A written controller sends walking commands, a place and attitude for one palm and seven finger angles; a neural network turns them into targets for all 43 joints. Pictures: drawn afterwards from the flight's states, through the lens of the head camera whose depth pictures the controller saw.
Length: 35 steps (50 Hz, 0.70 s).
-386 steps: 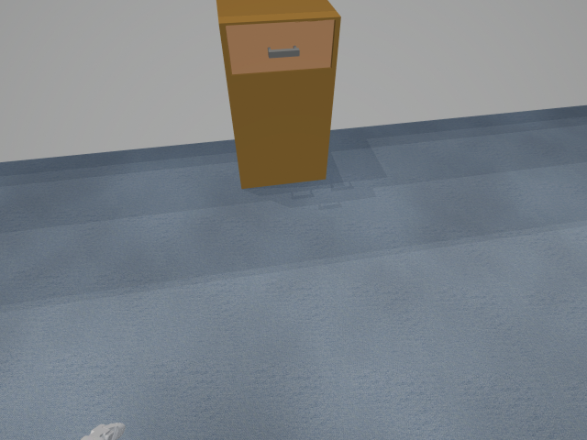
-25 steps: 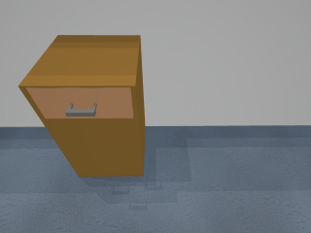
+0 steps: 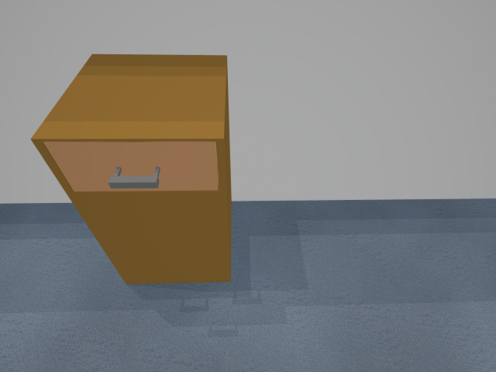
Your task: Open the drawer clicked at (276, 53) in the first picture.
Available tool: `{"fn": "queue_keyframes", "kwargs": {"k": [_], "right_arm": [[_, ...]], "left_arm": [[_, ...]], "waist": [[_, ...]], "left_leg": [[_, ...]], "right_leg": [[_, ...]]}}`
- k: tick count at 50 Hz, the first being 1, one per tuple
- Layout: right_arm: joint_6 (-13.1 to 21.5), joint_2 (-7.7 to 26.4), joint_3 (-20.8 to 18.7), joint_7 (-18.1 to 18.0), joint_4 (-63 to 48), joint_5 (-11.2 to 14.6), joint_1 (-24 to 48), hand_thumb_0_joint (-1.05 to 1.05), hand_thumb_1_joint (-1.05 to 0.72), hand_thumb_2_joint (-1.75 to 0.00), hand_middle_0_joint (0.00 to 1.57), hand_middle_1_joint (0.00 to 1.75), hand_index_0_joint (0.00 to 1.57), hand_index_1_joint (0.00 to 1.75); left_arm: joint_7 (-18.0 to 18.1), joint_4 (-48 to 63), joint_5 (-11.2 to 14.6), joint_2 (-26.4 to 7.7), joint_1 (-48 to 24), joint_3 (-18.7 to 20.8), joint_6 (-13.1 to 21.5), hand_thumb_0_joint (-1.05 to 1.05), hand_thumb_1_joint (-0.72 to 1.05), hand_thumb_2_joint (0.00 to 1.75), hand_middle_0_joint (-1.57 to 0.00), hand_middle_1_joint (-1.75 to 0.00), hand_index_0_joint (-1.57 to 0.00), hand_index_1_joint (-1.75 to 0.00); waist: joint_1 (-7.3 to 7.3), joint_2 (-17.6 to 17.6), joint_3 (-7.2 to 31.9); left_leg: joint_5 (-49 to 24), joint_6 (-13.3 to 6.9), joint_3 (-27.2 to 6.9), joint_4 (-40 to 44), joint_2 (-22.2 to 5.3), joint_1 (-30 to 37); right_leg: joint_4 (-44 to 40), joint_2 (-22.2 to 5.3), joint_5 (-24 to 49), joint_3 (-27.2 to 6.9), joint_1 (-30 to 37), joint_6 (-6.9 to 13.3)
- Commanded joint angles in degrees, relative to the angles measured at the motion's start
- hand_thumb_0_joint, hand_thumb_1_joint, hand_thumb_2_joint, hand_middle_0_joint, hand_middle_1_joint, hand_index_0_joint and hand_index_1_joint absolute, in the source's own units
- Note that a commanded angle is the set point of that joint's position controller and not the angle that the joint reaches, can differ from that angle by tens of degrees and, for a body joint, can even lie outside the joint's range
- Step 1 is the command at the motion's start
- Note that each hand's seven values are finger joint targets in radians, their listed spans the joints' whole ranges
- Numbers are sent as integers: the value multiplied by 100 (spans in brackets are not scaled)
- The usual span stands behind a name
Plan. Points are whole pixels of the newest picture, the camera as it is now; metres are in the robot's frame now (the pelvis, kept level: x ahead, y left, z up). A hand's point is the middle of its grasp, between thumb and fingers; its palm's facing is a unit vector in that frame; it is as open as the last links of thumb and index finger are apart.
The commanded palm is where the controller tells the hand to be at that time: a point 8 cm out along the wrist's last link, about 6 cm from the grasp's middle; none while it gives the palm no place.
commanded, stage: come to a stop and stand still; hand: left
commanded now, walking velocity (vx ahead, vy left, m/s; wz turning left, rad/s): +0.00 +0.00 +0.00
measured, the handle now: (136, 176) +0.56 +0.32 -0.08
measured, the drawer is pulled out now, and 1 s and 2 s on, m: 0.00 0.00 0.00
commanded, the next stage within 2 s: look again from close up in 0.56 s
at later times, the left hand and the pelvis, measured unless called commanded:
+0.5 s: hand out of the picture +0.00 +0.17 -0.18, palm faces +0.05 -0.98 -0.17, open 7.4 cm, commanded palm none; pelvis +0.02 +0.01 +0.00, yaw +0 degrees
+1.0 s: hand out of the picture +0.00 +0.19 -0.19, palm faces +0.05 -0.98 -0.19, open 7.3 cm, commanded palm none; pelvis -0.01 +0.03 -0.01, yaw +1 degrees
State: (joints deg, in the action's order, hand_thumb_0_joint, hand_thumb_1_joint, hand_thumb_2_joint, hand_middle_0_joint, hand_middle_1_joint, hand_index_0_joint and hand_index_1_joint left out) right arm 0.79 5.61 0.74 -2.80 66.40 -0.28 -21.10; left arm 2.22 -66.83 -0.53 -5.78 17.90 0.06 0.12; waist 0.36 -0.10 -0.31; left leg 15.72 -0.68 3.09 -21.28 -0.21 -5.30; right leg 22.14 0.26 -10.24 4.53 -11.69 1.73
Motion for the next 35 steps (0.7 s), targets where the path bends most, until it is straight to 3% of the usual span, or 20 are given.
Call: {"fn": "queue_keyframes", "kwargs": {"k": [1,23,32,33,34,35], "right_arm": [[105,478,-73,-27,-73,-15,-469,0,-90,-90,20,30,20,30],[140,601,-91,-58,-91,-12,-358,0,-90,-90,20,30,20,30],[128,647,-88,-60,-91,-17,-349,0,-90,-90,20,30,20,30],[200,881,-95,58,-530,53,338,0,-90,-90,20,30,20,30],[136,816,-52,96,-759,39,224,0,-90,-90,20,30,20,30],[127,582,-53,57,-719,-42,-107,0,-90,-90,20,30,20,30]], "left_arm": [[12,110,17,-451,416,40,91,0,90,90,-20,-30,-20,-30],[38,170,14,-565,359,60,92,0,90,90,-20,-30,-20,-30],[30,184,17,-617,314,63,83,0,90,90,-20,-30,-20,-30],[260,57,-62,-817,631,33,260,0,90,90,-20,-30,-20,-30],[168,115,-16,-1010,578,45,319,0,90,90,-20,-30,-20,-30],[148,253,7,-815,545,49,296,0,90,90,-20,-30,-20,-30]], "waist": [[20,105,-510],[-19,62,-307],[-19,116,-389],[169,10,-514],[-31,-123,-300],[-106,-104,113]], "left_leg": [[-767,-108,-596,558,-671,-654],[-1952,-119,-536,366,-657,-179],[-1777,-106,-540,400,-645,-214],[-2827,17,-287,-769,-748,-736],[-1950,7,-206,-650,-524,-888],[-975,-52,-402,-472,-360,-768]], "right_leg": [[-231,-628,582,-599,262,18],[-40,-667,1228,-529,419,17],[-91,-660,1151,-541,455,25],[324,-899,3265,-683,231,-33],[450,-1035,3595,-506,625,80],[645,-1085,3413,-766,779,146]]}}
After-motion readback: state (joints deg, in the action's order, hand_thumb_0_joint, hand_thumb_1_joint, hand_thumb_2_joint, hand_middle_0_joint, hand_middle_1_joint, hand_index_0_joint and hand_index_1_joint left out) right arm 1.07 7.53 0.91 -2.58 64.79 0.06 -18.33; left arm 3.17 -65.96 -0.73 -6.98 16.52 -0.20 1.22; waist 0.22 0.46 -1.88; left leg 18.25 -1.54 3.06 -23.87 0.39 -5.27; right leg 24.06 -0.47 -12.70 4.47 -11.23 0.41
